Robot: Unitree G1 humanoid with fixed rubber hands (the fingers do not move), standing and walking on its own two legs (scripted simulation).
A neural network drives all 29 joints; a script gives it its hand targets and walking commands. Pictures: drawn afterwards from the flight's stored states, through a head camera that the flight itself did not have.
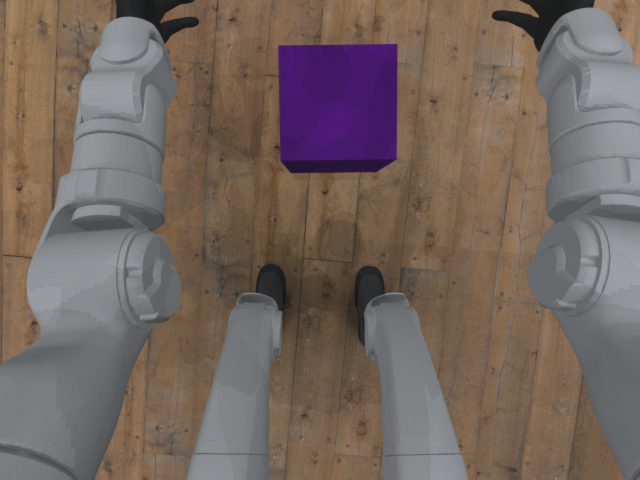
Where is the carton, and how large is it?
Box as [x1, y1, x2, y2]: [278, 44, 396, 172]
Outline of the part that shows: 396,44 278,45 280,158 290,172 376,171 396,158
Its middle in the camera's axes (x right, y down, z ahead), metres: +0.03 -0.26 +0.81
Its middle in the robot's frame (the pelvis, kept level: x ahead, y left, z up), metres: +0.56 -0.02 -0.53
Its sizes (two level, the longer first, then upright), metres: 0.210 0.200 0.250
